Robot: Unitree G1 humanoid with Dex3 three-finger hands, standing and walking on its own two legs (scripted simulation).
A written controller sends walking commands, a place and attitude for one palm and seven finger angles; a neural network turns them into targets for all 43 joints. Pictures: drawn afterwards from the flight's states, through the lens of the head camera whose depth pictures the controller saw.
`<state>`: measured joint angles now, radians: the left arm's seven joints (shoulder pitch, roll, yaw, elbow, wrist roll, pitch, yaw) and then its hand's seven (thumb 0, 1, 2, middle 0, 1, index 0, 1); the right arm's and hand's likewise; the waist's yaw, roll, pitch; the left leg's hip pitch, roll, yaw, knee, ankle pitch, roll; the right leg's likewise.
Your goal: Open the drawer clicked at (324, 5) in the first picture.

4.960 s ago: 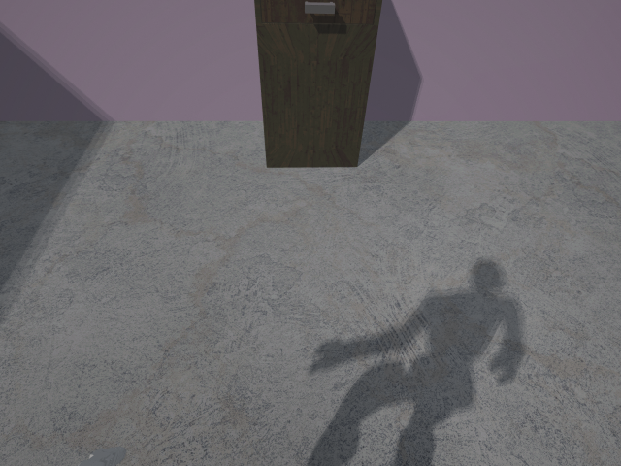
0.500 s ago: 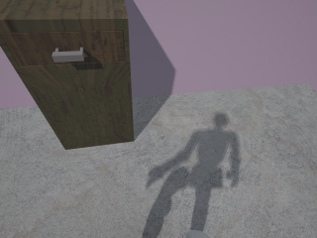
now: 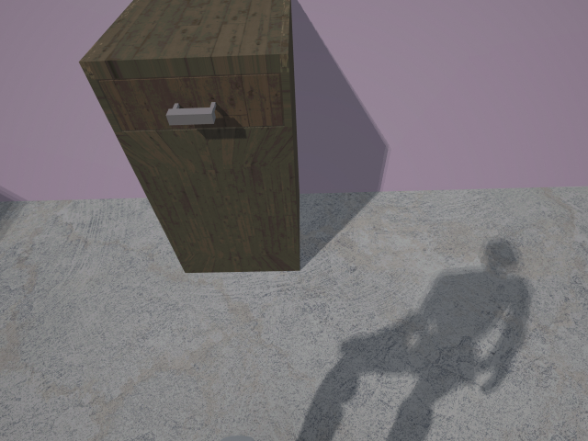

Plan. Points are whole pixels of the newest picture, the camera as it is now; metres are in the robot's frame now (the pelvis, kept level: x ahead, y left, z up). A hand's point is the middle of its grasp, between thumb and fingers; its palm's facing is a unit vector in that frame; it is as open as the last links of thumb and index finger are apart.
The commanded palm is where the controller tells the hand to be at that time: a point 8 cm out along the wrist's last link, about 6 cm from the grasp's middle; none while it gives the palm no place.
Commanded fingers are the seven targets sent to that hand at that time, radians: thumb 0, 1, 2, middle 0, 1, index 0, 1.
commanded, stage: take the last steps up to it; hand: left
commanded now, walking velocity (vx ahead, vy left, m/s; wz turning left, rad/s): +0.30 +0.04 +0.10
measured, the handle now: (193, 111) +0.82 +0.31 +0.00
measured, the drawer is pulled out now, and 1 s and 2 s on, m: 0.00 0.00 0.00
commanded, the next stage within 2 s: come to a stop and stand still in 0.92 s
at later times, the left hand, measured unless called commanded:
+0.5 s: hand out of the picture +0.10 +0.24 -0.18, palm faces +0.06 -0.98 -0.18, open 7.4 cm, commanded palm none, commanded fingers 0.00 0.90 0.90 -0.20 -0.30 -0.20 -0.30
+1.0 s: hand (210, 371) +0.26 +0.18 -0.17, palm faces +0.07 -0.98 -0.21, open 7.2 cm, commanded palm none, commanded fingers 0.00 0.90 0.90 -0.20 -0.30 -0.20 -0.30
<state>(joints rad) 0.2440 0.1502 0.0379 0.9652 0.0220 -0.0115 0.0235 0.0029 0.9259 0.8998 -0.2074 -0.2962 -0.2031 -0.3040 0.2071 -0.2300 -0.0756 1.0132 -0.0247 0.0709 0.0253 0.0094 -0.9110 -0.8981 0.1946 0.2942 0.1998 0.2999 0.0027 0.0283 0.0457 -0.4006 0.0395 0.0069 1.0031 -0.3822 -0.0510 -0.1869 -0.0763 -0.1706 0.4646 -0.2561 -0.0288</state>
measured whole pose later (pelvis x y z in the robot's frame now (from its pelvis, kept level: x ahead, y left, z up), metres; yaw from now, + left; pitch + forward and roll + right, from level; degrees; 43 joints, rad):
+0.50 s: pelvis +0.08 +0.05 +0.00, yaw +0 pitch -2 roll +1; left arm 0.24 0.20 0.06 1.08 0.02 0.02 -0.02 0.01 0.91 0.90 -0.20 -0.30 -0.19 -0.30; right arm 0.41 -0.13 -0.02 1.12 -0.02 -0.05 -0.02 0.01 -0.92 -0.90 0.20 0.29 0.20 0.30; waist 0.00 -0.03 0.04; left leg 0.04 0.00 0.12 0.29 -0.30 0.02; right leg -0.55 -0.12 -0.08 0.97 -0.23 0.03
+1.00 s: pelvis +0.23 +0.00 +0.00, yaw +1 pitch -1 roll +0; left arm 0.25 0.15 0.04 1.09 0.02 -0.05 0.01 -0.01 0.94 0.90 -0.20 -0.30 -0.20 -0.30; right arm 0.21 -0.18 -0.06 1.05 -0.02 0.00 0.00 0.01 -0.92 -0.90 0.19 0.29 0.20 0.30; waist 0.00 0.03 0.02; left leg -0.47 0.12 0.06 0.87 -0.27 -0.03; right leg -0.18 0.00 -0.18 0.38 -0.19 -0.07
